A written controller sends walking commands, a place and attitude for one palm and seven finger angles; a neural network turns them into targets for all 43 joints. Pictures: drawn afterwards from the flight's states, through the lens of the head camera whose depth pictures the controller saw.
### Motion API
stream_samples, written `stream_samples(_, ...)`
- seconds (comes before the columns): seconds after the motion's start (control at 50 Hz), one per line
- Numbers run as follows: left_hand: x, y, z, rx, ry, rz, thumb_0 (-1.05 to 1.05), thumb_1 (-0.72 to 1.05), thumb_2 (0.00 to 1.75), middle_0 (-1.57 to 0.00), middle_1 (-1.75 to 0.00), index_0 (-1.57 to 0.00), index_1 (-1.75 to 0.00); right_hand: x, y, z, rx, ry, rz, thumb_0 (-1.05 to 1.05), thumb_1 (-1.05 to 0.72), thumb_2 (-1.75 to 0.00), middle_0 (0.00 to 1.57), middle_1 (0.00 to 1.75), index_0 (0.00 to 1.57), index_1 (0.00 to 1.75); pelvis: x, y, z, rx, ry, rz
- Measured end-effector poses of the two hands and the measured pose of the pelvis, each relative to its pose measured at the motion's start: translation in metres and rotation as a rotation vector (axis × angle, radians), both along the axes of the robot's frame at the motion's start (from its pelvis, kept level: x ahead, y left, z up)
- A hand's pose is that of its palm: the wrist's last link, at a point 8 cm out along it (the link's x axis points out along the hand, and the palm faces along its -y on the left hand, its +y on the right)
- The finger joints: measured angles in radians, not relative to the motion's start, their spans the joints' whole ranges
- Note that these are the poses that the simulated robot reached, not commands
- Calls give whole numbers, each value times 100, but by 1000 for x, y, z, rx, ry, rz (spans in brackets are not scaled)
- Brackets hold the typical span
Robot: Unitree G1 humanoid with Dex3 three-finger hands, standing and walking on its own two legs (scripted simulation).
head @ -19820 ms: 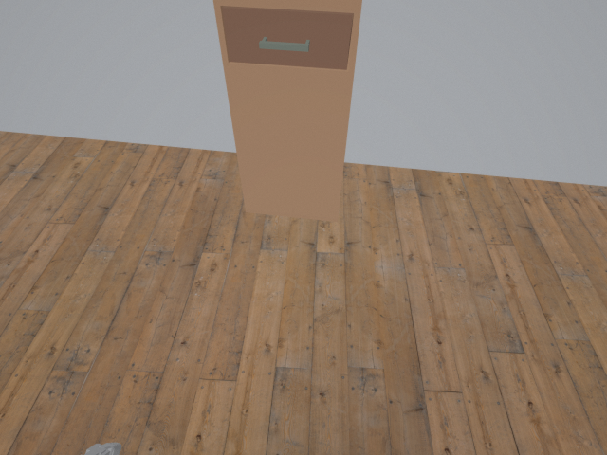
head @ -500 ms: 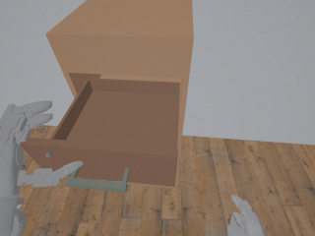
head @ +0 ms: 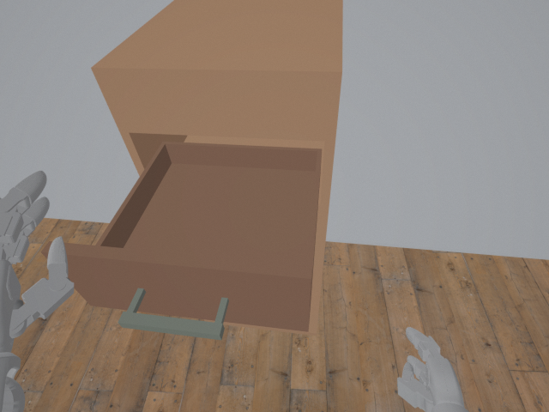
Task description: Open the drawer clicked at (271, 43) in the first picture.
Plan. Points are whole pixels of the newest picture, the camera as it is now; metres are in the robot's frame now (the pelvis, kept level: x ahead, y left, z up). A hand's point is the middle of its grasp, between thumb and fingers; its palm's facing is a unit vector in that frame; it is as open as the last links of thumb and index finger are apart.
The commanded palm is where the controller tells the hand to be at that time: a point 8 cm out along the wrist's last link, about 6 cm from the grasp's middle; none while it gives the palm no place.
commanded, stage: draw the hand back to the body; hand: left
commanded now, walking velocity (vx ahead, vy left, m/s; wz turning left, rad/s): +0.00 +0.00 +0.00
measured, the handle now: (176, 312) +0.24 +0.19 +0.02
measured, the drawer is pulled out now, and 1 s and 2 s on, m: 0.30 0.30 0.30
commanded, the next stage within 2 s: step back with the hand held close in 0.06 s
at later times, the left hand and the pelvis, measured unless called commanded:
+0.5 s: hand (58, 302) +0.16 +0.24 +0.19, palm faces +0.29 -0.77 -0.56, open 7.4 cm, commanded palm +0.09 +0.29 +0.21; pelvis -0.04 +0.01 +0.00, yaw +0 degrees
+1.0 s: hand out of the picture +0.09 +0.26 +0.20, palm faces +0.43 -0.78 -0.46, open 7.4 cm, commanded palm +0.02 +0.31 +0.21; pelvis -0.11 +0.03 -0.02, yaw +0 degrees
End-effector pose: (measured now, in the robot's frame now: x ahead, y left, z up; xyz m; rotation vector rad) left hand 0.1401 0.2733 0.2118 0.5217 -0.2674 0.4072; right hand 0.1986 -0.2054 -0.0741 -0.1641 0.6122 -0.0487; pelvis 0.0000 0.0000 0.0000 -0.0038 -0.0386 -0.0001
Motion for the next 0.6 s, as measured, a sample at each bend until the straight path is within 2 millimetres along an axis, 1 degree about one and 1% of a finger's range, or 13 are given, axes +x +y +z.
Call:
stream_samples(0.18,-3,-5,1,11,0,-5,1,87,89,-21,-31,-21,-32,-9,-5,-4,7,13,-11,1,-91,-90,20,30,20,30,-4,-4,-1,1,-1,1)
stream_samples(0.22,-3,-3,5,41,-12,-10,1,88,89,-21,-31,-21,-31,-13,-8,-5,8,21,-13,1,-91,-90,20,30,20,30,-5,-5,-1,-4,10,7)
stream_samples(0.3,1,1,11,95,-20,-34,1,88,90,-21,-31,-21,-31,-24,-15,-8,-8,60,-40,1,-91,-90,20,30,20,30,-12,-3,-2,-10,42,12)
stream_samples(0.4,0,-1,3,113,38,-103,1,89,90,-21,-30,-21,-31,-43,-26,-8,-37,93,-106,1,-91,-90,20,30,20,30,-22,5,-2,-5,67,1)
stream_samples(0.5,-11,4,0,143,71,-145,1,88,90,-21,-30,-21,-31,-64,-30,-6,-64,113,-155,1,-91,-90,20,30,20,30,-37,12,-3,-4,75,-4)
stream_samples(0.6,-30,14,1,160,46,-138,1,88,90,-21,-30,-21,-31,-83,-23,-4,-80,116,-154,1,-91,-90,20,30,20,30,-54,18,-5,-7,78,-3)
